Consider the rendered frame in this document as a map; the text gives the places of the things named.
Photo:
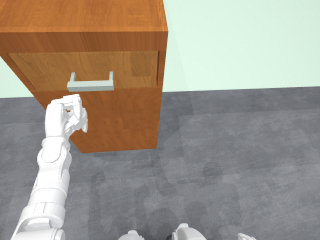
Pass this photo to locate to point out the right robot thigh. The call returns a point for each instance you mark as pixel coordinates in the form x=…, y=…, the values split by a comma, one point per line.
x=187, y=233

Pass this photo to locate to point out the robot left upper arm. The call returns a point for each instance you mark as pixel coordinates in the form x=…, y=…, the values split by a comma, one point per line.
x=41, y=234

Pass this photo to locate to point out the left robot shin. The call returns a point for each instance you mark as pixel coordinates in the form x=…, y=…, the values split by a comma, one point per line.
x=132, y=232

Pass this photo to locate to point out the cabinet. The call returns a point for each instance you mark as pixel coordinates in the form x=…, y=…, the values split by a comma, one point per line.
x=118, y=120

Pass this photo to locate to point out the robot left forearm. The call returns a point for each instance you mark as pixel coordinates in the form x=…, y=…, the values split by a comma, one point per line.
x=45, y=208

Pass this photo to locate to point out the drawer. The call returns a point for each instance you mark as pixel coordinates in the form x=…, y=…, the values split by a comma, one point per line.
x=51, y=71

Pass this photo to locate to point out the handle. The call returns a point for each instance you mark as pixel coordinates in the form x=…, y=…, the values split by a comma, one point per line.
x=84, y=86

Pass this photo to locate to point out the robot left hand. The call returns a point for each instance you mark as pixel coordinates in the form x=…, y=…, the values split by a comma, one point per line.
x=59, y=122

